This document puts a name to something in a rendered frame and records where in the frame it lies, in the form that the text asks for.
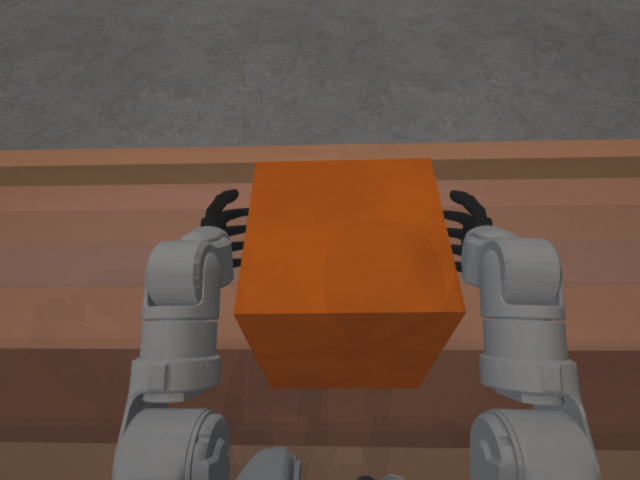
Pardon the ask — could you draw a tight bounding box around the carton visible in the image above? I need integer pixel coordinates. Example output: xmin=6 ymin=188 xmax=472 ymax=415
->
xmin=233 ymin=158 xmax=466 ymax=389

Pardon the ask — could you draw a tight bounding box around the left robot forearm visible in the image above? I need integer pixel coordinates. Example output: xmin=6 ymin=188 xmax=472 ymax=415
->
xmin=112 ymin=226 xmax=234 ymax=480

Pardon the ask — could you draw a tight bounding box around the robot left hand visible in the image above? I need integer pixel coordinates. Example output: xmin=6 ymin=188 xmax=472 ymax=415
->
xmin=201 ymin=189 xmax=249 ymax=268

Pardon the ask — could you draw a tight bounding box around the left robot thigh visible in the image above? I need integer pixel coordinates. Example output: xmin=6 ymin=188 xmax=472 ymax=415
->
xmin=236 ymin=448 xmax=301 ymax=480

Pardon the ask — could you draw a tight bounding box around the robot right hand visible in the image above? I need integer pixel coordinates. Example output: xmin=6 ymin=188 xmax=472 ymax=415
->
xmin=443 ymin=190 xmax=493 ymax=272

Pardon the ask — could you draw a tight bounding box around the left robot upper arm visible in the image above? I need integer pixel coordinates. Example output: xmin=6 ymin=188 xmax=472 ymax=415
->
xmin=113 ymin=408 xmax=230 ymax=480

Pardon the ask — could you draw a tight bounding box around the right robot upper arm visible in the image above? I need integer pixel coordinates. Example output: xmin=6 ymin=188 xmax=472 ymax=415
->
xmin=470 ymin=409 xmax=599 ymax=480

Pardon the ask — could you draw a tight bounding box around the right robot forearm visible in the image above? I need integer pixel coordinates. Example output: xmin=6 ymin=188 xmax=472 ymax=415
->
xmin=461 ymin=225 xmax=601 ymax=480

